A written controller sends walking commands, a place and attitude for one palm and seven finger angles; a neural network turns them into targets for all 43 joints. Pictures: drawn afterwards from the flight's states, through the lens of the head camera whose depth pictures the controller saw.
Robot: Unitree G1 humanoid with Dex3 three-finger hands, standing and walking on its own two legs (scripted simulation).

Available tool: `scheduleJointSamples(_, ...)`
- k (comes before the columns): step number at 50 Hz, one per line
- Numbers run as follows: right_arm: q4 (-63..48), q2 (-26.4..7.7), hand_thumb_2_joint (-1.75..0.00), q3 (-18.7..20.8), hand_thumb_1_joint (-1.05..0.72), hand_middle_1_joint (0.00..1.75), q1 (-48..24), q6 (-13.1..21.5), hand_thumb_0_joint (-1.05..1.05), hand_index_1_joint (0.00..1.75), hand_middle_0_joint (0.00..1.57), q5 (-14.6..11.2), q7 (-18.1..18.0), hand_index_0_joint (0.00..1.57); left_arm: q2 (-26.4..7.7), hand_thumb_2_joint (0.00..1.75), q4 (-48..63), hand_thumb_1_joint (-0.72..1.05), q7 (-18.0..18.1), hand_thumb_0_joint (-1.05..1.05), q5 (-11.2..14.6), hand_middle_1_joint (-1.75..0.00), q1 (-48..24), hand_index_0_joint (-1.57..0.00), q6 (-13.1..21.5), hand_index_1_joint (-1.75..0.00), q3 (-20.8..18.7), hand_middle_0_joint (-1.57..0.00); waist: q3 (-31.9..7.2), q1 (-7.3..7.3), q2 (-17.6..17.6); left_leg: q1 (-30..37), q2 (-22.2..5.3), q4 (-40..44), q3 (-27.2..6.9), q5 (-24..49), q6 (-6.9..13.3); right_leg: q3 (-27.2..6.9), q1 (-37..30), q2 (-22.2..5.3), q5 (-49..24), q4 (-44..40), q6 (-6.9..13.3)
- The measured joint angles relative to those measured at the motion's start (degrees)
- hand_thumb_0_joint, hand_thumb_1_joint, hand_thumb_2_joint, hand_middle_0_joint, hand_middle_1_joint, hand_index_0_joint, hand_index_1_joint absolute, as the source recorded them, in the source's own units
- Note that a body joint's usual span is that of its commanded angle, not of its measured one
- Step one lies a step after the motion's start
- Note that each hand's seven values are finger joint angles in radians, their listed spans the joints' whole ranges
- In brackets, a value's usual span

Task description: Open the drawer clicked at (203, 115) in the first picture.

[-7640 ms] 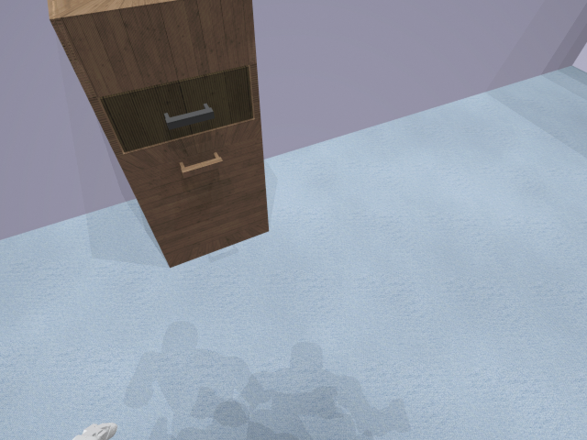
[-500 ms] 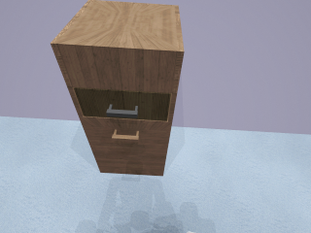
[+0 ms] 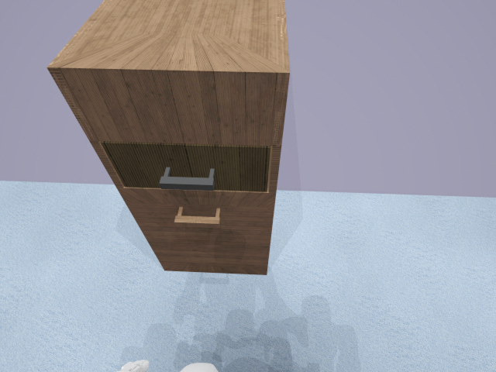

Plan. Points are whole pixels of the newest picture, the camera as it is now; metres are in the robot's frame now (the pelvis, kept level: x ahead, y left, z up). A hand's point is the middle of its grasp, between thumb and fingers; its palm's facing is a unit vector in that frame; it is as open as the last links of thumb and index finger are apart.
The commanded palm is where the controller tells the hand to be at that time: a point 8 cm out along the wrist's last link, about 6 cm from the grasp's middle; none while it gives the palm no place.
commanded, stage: come to a stop and stand still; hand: left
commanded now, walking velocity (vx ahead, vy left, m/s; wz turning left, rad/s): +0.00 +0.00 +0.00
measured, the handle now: (188, 177) +0.54 +0.19 -0.09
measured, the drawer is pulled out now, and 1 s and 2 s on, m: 0.00 0.00 0.00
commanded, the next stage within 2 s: look again from close up in 0.70 s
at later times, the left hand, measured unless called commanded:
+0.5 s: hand out of the picture -0.03 +0.26 -0.16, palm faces +0.01 -0.97 -0.23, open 7.4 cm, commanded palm none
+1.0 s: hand out of the picture -0.04 +0.21 -0.17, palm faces +0.01 -0.99 -0.17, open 7.3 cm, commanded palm none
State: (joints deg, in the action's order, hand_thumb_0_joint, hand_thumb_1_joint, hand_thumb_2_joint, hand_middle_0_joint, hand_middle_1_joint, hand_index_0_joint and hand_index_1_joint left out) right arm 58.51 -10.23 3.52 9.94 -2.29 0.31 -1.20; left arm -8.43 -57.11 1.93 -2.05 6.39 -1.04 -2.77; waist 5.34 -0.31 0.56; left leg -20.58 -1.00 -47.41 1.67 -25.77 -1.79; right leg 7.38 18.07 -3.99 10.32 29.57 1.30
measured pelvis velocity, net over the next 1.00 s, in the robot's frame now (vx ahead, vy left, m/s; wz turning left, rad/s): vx -0.03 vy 0.05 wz -0.01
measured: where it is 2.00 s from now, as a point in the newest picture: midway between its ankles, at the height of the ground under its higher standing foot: outside the picture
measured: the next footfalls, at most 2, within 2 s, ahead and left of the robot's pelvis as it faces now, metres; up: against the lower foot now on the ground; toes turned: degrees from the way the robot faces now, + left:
left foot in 0.08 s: +0.05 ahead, +0.12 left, +0.00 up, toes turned +3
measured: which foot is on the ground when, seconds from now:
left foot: up 0.00-0.06, down 0.08-1.00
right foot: down 0.00-1.00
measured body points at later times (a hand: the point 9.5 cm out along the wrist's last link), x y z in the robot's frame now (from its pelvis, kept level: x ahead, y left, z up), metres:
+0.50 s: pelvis -0.03 +0.07 +0.00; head -0.04 +0.06 +0.45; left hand -0.03 +0.31 -0.15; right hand +0.00 -0.16 -0.15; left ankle +0.01 +0.12 -0.73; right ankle +0.02 -0.07 -0.73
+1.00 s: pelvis -0.03 +0.05 +0.00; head -0.03 +0.04 +0.45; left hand -0.04 +0.26 -0.15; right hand -0.03 -0.16 -0.16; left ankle +0.01 +0.12 -0.73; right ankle +0.02 -0.07 -0.73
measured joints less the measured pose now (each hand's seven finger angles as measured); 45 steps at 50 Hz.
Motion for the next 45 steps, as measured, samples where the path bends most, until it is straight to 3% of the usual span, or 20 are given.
scheduleJointSamples(3, -2.02, -0.42, -0.9, -0.22, -0.91, 0.3, -0.41, 0.82, 0.0, 0.3, 0.2, -0.02, 0.32, 0.19, -1.1, 0.9, -0.09, 0.91, 0.33, -0.01, 0.25, -0.3, 1.5, -0.2, -0.45, -0.3, -0.08, -0.2, -1.09, 0.03, -0.42, 3.94, -0.6, 10.44, 1.3, 6.03, 0.16, -0.18, 1.08, 0.05, 0.48, 2.01, -1.15)
scheduleJointSamples(5, -3.8, -0.78, -0.9, -0.48, -0.91, 0.3, 0.03, 1.11, 0.0, 0.3, 0.2, 0.09, 0.38, 0.19, -1.81, 0.9, -0.15, 0.91, 1.03, 0.0, 0.83, -0.3, 2.92, -0.2, -0.6, -0.3, 0.55, -0.2, -1.47, 0.3, -0.91, 5.02, -0.12, 11.46, 2.46, 7.88, 2.21, -0.67, 1.38, -0.77, 1.53, 4.41, -1.88)
scheduleJointSamples(10, -8.45, -1.04, -0.9, -1.67, -0.91, 0.3, 2.3, 0.86, 0.01, 0.3, 0.2, 1.0, 0.16, 0.19, -2.86, 0.9, 1.28, 0.91, -0.03, 0.0, 0.55, -0.3, 7.7, -0.2, -2.62, -0.3, 1.17, -0.2, -3.83, -0.17, -0.22, 5.91, 1.29, 11.98, 4.84, 7.66, 5.72, -5.36, 3.38, 0.69, 11.34, 13.08, -0.16)
scheduleJointSamples(15, -8.87, -0.77, -0.9, -2.75, -0.91, 0.3, 3.37, 1.17, 0.01, 0.3, 0.2, 0.84, 0.4, 0.2, -3.19, 0.9, 1.75, 0.91, -0.72, 0.0, 0.59, -0.3, 10.71, -0.2, -1.36, -0.3, 1.37, -0.2, -4.42, -0.99, 0.42, 5.37, 3.24, 13.55, 6.33, 9.32, 6.89, -6.41, -0.63, 1.71, 5.45, 5.54, -0.36)
scheduleJointSamples(19, -7.29, -0.85, -0.9, -2.74, -0.92, 0.3, 4.27, 1.35, 0.0, 0.3, 0.2, 0.49, 0.43, 0.2, -2.01, 0.9, 0.88, 0.91, -0.88, 0.0, 0.57, -0.3, 12.32, -0.2, -0.73, -0.3, 2.32, -0.2, -4.44, -0.57, 2.31, 6.08, 3.55, 16.34, 6.13, 11.22, 7.31, -6.31, -1.44, 1.58, 2.61, 2.62, -1.93)
scheduleJointSamples(30, -1.38, -1.62, -0.9, -3.23, -0.92, 0.3, 9.34, 1.57, 0.01, 0.3, 0.2, 0.69, 0.47, 0.2, 0.04, 0.9, -1.87, 0.91, -0.92, 0.0, 0.39, -0.3, 13.33, -0.2, 0.02, -0.3, 3.08, -0.2, -5.1, 0.29, 1.08, 6.84, 5.12, 22.01, 5.37, 15.19, 7.97, -7.74, -1.8, 1.64, 0.44, -1.24, -1.25)
scheduleJointSamples(45, 2.71, 0.86, -0.9, -3.78, -0.91, 0.3, 9.85, 2.52, 0.01, 0.3, 0.2, 0.5, 0.14, 0.2, 1.99, 0.9, -5.56, 0.91, -0.72, 0.0, 0.55, -0.3, 12.79, -0.2, 0.92, -0.3, 3.27, -0.2, -5.14, 0.82, 0.39, 7.41, 4.59, 23.49, 4.87, 15.68, 6.98, -7.85, -2.27, 2.47, -0.18, -2.52, -1.74)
